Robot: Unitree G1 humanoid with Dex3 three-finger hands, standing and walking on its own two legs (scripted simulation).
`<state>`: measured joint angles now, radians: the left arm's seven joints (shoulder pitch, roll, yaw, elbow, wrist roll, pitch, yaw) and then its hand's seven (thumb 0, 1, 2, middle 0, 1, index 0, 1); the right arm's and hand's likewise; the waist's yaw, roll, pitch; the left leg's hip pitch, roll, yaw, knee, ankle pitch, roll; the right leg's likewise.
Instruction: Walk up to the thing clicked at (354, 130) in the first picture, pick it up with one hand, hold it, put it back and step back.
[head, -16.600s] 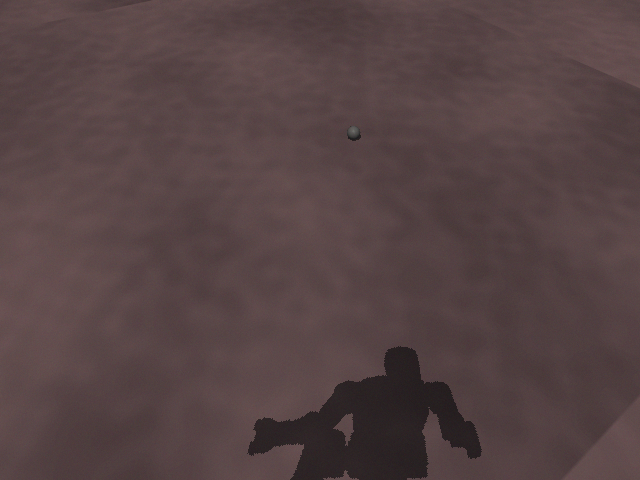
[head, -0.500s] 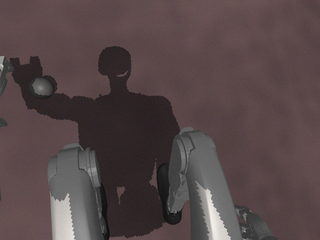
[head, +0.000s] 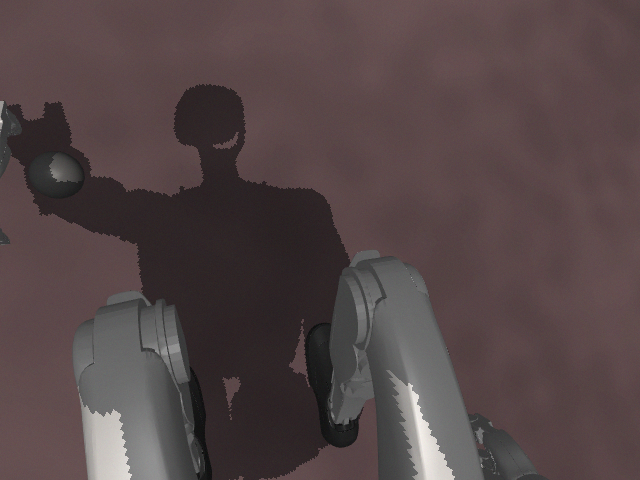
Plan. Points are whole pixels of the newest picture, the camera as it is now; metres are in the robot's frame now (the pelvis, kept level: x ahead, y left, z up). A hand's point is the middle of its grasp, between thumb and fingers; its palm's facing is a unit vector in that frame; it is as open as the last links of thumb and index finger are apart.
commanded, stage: approach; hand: left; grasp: from above
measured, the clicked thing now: (57, 175) +0.50 +0.28 -0.30
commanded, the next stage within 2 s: rest palm in 0.56 s
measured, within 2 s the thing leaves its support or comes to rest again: neither
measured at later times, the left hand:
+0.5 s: hand (31, 148) +0.50 +0.27 -0.18, palm faces -0.51 -0.07 -0.86, open 14.1 cm
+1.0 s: hand (35, 175) +0.48 +0.28 -0.22, palm faces -0.44 -0.06 -0.90, open 14.2 cm
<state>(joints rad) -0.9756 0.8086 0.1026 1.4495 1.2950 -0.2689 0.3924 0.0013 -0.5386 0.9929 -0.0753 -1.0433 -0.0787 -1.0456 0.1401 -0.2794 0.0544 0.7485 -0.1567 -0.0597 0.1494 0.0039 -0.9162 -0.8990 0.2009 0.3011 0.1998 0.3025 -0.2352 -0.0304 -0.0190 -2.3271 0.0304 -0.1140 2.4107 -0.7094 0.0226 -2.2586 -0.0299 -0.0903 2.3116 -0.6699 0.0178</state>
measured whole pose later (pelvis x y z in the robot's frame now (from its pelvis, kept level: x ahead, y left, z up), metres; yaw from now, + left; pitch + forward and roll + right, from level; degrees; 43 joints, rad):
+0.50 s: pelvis +0.00 +0.00 +0.00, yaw -2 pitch +35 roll -8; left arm -1.09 0.84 0.12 1.52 1.19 -0.06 0.31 0.00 -0.53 0.98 -0.07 -1.06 -0.08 -1.05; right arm 0.20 -0.31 0.15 0.67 -0.12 -0.03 0.16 0.00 -0.92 -0.90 0.20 0.30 0.20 0.30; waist -0.35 0.02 0.05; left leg -2.32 0.05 -0.13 2.41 -0.72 0.02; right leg -2.27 -0.01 -0.11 2.30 -0.65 0.01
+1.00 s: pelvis +0.00 +0.01 -0.02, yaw -2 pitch +33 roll -11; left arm -1.14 0.84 0.06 1.68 1.36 -0.18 0.52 0.00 -0.53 0.99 -0.07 -0.99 -0.07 -1.00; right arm 0.08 -0.30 0.13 0.69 -0.18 -0.11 0.17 0.00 -0.91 -0.90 0.20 0.30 0.20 0.30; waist -0.35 -0.07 0.02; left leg -2.38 0.02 -0.14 2.47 -0.69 0.04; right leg -2.28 -0.03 -0.11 2.35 -0.65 0.03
